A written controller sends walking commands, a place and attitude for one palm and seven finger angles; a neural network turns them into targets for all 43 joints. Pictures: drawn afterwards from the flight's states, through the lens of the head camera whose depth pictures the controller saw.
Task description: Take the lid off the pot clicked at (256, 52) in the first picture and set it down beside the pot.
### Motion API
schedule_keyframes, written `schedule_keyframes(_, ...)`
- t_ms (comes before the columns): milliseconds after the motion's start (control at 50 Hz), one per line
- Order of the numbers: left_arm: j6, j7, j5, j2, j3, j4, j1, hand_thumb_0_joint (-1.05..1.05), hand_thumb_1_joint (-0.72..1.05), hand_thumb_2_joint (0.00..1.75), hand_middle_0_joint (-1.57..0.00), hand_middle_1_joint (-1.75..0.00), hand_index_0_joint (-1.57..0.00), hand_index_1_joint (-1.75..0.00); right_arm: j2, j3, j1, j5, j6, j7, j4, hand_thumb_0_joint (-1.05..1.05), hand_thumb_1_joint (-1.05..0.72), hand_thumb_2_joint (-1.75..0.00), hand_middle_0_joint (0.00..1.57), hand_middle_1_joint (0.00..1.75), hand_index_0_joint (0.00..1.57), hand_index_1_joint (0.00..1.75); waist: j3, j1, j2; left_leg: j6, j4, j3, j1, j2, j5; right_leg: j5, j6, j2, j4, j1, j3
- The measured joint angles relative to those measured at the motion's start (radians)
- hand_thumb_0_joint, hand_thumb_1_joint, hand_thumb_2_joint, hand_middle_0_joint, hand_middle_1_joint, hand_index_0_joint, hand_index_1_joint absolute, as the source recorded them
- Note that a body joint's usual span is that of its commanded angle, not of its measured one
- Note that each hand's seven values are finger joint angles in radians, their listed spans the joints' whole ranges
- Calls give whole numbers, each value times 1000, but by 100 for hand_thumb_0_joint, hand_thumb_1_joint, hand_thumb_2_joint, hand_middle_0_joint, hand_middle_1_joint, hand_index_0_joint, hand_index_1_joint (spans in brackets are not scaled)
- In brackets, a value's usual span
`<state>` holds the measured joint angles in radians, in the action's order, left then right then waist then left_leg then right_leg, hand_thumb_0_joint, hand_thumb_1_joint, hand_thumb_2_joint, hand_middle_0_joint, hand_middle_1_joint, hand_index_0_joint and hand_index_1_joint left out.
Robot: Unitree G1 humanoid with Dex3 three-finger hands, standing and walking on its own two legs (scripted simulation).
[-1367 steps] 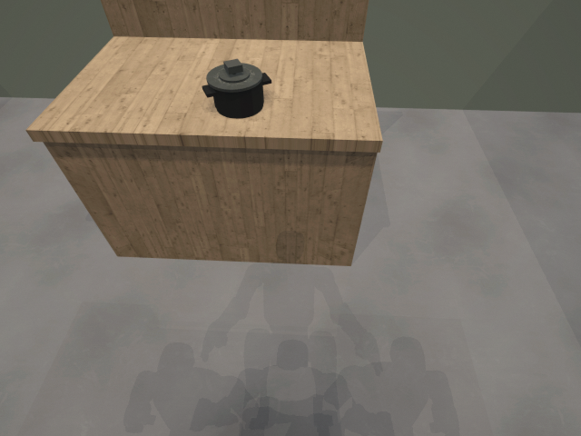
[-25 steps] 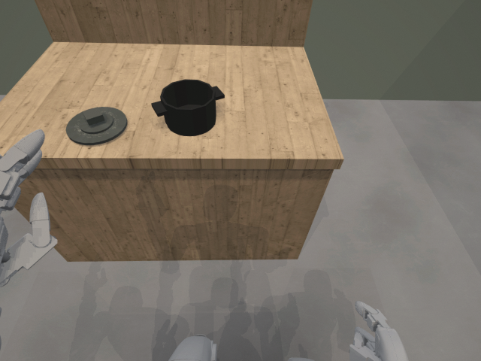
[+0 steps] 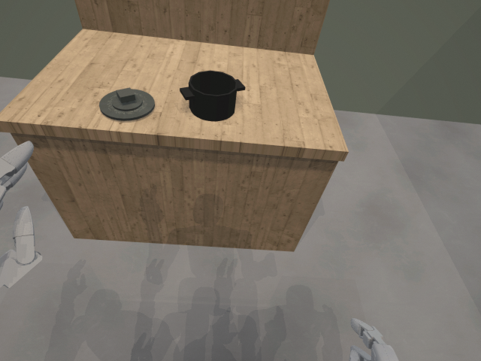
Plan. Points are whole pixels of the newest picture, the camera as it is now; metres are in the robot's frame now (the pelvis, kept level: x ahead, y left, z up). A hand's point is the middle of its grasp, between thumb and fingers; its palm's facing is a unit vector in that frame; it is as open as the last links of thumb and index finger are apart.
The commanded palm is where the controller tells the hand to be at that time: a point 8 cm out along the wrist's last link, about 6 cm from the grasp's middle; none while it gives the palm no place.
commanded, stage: stop stepping back and stand still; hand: left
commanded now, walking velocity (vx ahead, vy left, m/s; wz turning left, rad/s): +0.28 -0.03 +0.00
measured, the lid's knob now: (125, 95) +0.82 +0.35 -0.03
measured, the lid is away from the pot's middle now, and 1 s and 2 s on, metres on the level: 0.26 0.26 0.26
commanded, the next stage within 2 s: let the arm hang, fingers relaxed in 1.28 s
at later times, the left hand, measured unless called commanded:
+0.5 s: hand out of the picture +0.14 +0.16 -0.12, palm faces -0.13 -0.99 -0.07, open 7.4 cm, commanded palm none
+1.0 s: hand out of the picture +0.10 +0.16 -0.15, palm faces +0.10 -0.98 -0.19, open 7.4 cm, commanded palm none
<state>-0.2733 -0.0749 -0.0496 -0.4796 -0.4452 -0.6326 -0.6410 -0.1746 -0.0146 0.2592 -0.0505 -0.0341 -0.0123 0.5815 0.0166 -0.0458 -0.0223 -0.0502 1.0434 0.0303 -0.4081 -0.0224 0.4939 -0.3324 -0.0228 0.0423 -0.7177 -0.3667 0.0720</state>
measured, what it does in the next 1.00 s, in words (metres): steps on the spot: right foot, then left foot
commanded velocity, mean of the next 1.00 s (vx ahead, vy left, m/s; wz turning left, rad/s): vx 0.04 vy -0.04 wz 0.00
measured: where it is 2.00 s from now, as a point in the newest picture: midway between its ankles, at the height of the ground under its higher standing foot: outside the picture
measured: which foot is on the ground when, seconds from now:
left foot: down 0.00-0.68, up 0.70-0.92, down 0.94-1.00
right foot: down 0.00-0.06, up 0.08-0.66, down 0.68-1.00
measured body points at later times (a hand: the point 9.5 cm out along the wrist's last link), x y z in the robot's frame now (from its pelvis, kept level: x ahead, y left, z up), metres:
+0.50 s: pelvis -0.03 +0.02 +0.03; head -0.01 +0.07 +0.47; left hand +0.14 +0.21 -0.11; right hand -0.02 -0.23 -0.08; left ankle -0.03 +0.09 -0.71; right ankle +0.00 -0.16 -0.61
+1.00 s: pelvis +0.05 -0.02 +0.02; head +0.06 -0.01 +0.47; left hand +0.09 +0.21 -0.13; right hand +0.06 -0.24 -0.13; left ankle +0.05 +0.07 -0.71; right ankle +0.02 -0.14 -0.71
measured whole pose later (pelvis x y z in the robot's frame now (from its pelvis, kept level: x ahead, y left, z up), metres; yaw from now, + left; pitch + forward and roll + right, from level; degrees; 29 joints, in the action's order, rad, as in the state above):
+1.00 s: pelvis +0.05 -0.02 +0.02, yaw +3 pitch +0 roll -2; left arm 0.00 -0.04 0.01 -0.16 -0.04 1.00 -0.24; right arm -0.13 -0.04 0.33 0.02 0.01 0.04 1.02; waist 0.01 -0.03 0.02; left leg -0.03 0.59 -0.01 -0.29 0.02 0.30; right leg -0.32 0.00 0.03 -0.49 -0.18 0.05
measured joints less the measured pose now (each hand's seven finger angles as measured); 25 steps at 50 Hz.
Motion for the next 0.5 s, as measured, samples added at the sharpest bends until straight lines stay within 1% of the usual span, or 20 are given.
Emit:
schedule_keyframes(20,10,-1,2,9,-3,-8,-17,1,88,90,-21,-30,-22,-30,0,5,2,3,4,5,-4,2,-90,-90,20,30,20,30,-10,8,-18,-4,-36,-6,8,7,-9,-3,3,-6,-17,-23,-11)
schedule_keyframes(40,17,-5,4,20,-3,-17,-27,1,88,90,-21,-30,-22,-30,-3,10,5,7,-1,12,-11,2,-90,-90,20,30,20,30,-17,12,-31,-7,-123,-10,31,17,-34,-9,6,-13,-42,-48,-16)
schedule_keyframes(60,19,-12,6,31,-1,-24,-28,1,88,90,-21,-30,-22,-30,-8,14,4,11,-15,21,-14,2,-90,-90,20,30,20,30,-19,18,-48,-7,-196,-21,63,10,24,-26,1,-27,-83,-78,-23)
schedule_keyframes(80,23,-22,10,41,2,-23,-18,1,88,90,-21,-30,-22,-30,0,15,-7,16,-30,31,-6,2,-90,-90,20,30,20,30,-5,32,-82,-13,-209,-49,71,-13,46,-73,-5,-43,-152,-106,-51)
schedule_keyframes(100,28,-33,13,56,9,-21,-8,1,88,90,-21,-30,-22,-30,8,16,-16,22,-47,37,1,2,-90,-90,20,30,20,30,7,49,-105,-20,-215,-78,81,-27,28,-118,-9,-42,-243,-132,-79)
schedule_keyframes(120,34,-42,19,70,19,-18,3,1,88,90,-21,-30,-22,-30,14,18,-20,29,-67,40,7,2,-90,-90,20,30,20,30,11,55,-110,-28,-225,-94,89,-31,-1,-149,-8,-32,-331,-153,-91)
schedule_keyframes(160,46,-51,25,81,36,-17,29,2,88,90,-21,-30,-22,-30,27,19,-15,41,-102,33,18,2,-90,-90,20,30,20,30,7,39,-93,-38,-254,-84,103,-34,-43,-161,-4,-7,-454,-170,-87)
schedule_keyframes(200,47,-57,26,69,45,-32,60,2,88,90,-21,-30,-22,-30,39,28,-5,39,-121,18,34,2,-90,-90,20,30,20,30,-4,23,-75,-41,-303,-59,118,-32,-76,-141,2,11,-489,-169,-75)
schedule_keyframes(220,37,-48,52,73,68,6,104,2,88,90,-21,-30,-22,-30,34,25,5,46,-120,10,39,2,-90,-90,20,30,20,30,-20,13,-49,-43,-317,-37,106,-27,-91,-122,8,6,-492,-177,-52)
schedule_keyframes(240,53,-27,78,89,106,84,171,1,88,90,-21,-30,-21,-30,25,18,15,56,-98,6,38,2,-90,-90,20,30,20,30,-38,9,-17,-45,-325,-14,88,-26,-104,-117,18,-3,-503,-192,-37)
schedule_keyframes(260,91,-5,93,114,145,183,240,1,88,90,-21,-30,-21,-30,15,14,22,65,-69,5,38,2,-90,-90,20,30,20,30,-55,6,11,-48,-333,4,73,-26,-117,-119,26,-11,-515,-207,-37)
schedule_keyframes(280,137,11,101,143,177,295,303,1,88,90,-20,-30,-21,-30,7,13,26,73,-43,5,43,1,-90,-90,20,30,20,30,-67,3,30,-50,-344,14,62,-28,-129,-115,32,-18,-528,-223,-49)
schedule_keyframes(300,183,24,106,168,202,413,356,1,89,90,-20,-30,-21,-30,2,15,28,80,-23,4,50,1,-90,-90,20,30,20,30,-76,-1,38,-52,-358,17,58,-32,-142,-104,37,-25,-545,-240,-69)
schedule_keyframes(340,265,42,112,204,239,647,434,0,89,90,-20,-30,-20,-30,5,22,33,90,3,4,69,1,-90,-90,20,30,20,30,-79,-14,25,-54,-389,11,61,-43,-165,-72,47,-41,-588,-272,-109)
schedule_keyframes(400,343,66,114,228,297,939,478,1,90,90,-19,-30,-20,-30,19,31,60,93,11,10,105,1,-90,-90,20,30,20,30,-66,-43,-28,-47,-431,-7,80,-51,-186,-2,64,-56,-633,-312,-149)
schedule_keyframes(460,371,94,107,256,367,1151,467,1,91,90,-19,-30,-19,-30,21,26,106,88,3,24,152,1,-90,-90,20,30,20,30,-44,-65,-73,-38,-474,-20,104,-44,-202,41,77,-69,-602,-330,-154)
schedule_keyframes(500,377,113,103,281,413,1254,450,1,91,90,-19,-30,-19,-30,11,15,143,84,-1,33,188,1,-90,-90,20,30,20,30,-23,-72,-88,-30,-505,-21,120,-32,-212,47,81,-82,-509,-316,-137)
